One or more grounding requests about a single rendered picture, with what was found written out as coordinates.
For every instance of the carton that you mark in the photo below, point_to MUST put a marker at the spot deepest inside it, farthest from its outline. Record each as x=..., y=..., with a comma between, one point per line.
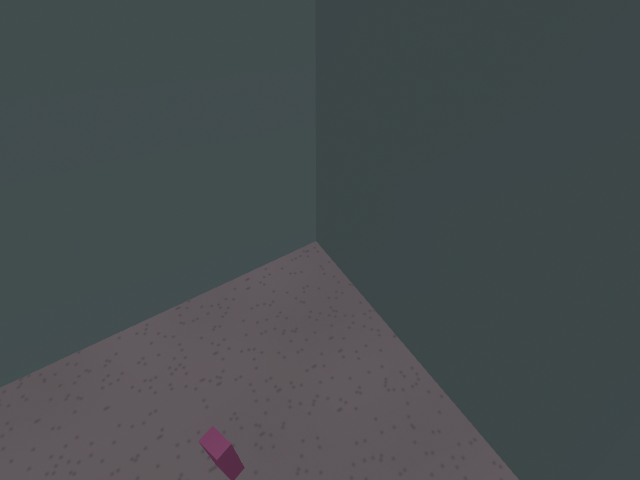
x=222, y=453

